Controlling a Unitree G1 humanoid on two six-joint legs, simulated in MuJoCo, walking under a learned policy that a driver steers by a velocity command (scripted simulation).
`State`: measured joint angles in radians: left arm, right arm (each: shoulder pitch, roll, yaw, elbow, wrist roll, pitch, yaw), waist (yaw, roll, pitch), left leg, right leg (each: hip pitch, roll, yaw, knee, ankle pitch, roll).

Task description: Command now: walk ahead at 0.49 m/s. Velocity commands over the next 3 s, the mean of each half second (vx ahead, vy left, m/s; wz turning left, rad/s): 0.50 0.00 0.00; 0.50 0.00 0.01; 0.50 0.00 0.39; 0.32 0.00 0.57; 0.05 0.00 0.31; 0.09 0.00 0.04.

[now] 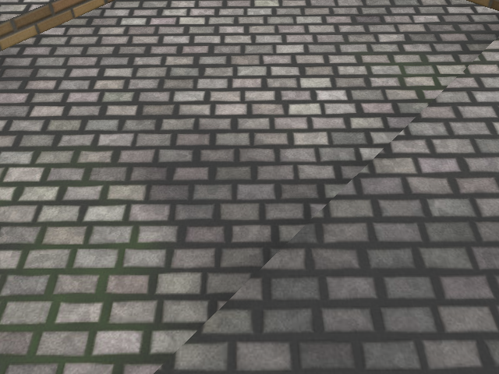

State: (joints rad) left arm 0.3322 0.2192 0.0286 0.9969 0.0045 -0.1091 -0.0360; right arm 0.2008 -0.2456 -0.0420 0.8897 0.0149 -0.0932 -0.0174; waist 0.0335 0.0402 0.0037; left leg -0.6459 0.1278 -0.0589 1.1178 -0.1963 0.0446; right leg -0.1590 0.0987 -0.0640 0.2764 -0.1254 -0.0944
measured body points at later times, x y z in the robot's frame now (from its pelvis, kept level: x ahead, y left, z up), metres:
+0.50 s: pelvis +0.28 +0.09 +0.00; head +0.29 +0.11 +0.45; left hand +0.35 +0.36 -0.14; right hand +0.34 -0.16 -0.13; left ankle +0.31 +0.17 -0.74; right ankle +0.26 -0.07 -0.65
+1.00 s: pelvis +0.55 +0.03 -0.02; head +0.58 +0.02 +0.43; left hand +0.70 +0.29 -0.13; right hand +0.54 -0.23 -0.16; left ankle +0.40 +0.17 -0.66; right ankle +0.63 -0.05 -0.74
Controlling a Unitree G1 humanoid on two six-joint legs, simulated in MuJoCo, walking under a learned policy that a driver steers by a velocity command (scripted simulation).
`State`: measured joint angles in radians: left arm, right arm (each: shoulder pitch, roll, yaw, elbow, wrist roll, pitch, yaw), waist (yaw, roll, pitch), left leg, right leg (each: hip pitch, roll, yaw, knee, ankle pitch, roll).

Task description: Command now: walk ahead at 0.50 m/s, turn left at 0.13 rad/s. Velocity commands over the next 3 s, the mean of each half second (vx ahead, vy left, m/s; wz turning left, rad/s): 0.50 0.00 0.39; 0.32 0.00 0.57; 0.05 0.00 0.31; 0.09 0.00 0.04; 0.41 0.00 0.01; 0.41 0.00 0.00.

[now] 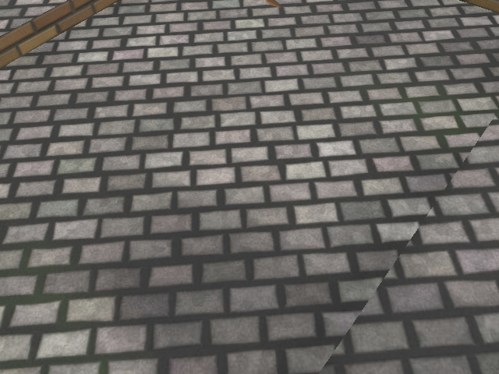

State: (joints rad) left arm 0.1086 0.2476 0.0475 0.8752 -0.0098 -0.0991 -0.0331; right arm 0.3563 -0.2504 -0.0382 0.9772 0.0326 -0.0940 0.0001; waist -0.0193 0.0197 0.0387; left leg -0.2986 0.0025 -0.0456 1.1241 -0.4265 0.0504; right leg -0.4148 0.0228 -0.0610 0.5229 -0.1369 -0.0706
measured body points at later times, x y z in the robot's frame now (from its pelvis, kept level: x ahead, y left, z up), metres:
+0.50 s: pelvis +0.25 +0.04 -0.07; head +0.27 +0.06 +0.37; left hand +0.18 +0.30 -0.22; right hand +0.48 -0.14 -0.18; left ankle +0.36 +0.22 -0.79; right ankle +0.09 -0.08 -0.73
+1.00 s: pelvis +0.52 +0.11 -0.16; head +0.54 +0.11 +0.29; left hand +0.57 +0.43 -0.22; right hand +0.75 -0.08 -0.28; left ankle +0.37 +0.20 -0.83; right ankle +0.69 +0.08 -0.87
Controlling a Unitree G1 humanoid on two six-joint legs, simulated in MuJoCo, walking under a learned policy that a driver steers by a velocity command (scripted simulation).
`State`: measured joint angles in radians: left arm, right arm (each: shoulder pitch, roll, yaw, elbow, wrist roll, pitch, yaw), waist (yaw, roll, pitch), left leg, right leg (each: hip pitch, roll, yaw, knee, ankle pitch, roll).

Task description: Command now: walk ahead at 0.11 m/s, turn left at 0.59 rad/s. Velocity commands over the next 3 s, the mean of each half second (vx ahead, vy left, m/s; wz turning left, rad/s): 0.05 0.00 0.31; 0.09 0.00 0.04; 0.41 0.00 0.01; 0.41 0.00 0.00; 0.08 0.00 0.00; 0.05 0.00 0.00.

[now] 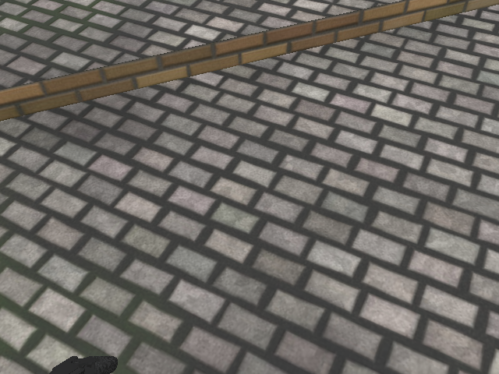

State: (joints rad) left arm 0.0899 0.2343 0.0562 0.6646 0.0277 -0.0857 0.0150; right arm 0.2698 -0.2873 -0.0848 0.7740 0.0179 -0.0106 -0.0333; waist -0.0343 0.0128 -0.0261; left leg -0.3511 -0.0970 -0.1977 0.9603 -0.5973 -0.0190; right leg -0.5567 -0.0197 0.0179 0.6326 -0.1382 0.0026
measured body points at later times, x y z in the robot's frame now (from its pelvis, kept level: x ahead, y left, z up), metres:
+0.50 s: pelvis +0.06 +0.01 +0.02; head +0.06 +0.02 +0.47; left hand +0.14 +0.29 -0.10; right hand +0.24 -0.19 -0.08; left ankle +0.04 +0.11 -0.71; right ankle +0.11 -0.13 -0.71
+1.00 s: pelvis +0.12 +0.00 +0.01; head +0.12 -0.01 +0.46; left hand +0.18 +0.27 -0.10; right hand +0.23 -0.26 -0.12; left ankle +0.04 +0.12 -0.71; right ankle +0.13 -0.10 -0.71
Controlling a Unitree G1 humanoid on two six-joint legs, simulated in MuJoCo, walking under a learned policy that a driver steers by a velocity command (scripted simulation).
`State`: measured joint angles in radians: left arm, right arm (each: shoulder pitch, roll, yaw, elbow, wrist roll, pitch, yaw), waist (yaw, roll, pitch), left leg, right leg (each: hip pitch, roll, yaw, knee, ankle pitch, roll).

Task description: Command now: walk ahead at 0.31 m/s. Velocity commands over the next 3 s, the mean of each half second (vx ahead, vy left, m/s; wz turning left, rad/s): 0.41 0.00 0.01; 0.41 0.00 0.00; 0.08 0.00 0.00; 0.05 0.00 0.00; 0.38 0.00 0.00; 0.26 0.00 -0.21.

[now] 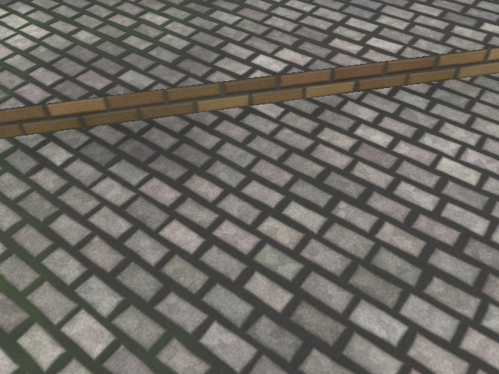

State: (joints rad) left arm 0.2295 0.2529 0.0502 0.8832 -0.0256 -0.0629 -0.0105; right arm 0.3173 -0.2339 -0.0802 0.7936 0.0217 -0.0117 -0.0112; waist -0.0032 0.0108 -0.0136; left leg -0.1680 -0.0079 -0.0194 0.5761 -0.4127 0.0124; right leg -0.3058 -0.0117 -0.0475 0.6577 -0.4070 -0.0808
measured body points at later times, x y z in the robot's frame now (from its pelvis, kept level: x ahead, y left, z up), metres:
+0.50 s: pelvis +0.22 +0.01 -0.01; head +0.26 +0.01 +0.44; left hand +0.14 +0.28 -0.14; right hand +0.48 -0.20 -0.07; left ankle +0.36 +0.12 -0.73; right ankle +0.00 -0.10 -0.72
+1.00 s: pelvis +0.49 +0.00 +0.00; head +0.51 -0.01 +0.45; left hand +0.69 +0.23 -0.09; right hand +0.48 -0.28 -0.14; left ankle +0.36 +0.12 -0.72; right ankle +0.63 -0.11 -0.72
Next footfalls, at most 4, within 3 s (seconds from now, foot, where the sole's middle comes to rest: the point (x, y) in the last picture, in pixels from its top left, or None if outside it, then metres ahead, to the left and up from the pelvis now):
0.50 left None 0.40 0.12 -0.76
1.00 right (307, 325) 0.67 -0.11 -0.76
1.32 left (219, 345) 0.62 0.13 -0.76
2.58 left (226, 222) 1.05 0.13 -0.76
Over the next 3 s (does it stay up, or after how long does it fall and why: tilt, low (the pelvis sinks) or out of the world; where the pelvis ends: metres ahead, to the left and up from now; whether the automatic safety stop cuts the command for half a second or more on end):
stays up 1.01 0.04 0.02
